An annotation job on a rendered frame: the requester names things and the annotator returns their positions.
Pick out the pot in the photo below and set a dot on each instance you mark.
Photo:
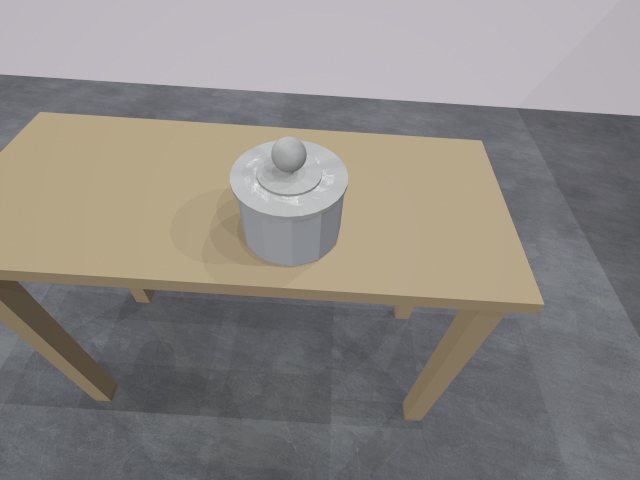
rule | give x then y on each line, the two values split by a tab
294	242

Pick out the table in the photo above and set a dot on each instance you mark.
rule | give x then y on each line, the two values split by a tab
146	204

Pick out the lid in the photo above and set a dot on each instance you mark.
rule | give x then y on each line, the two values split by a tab
267	191

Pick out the knob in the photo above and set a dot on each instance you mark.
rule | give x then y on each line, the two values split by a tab
288	154

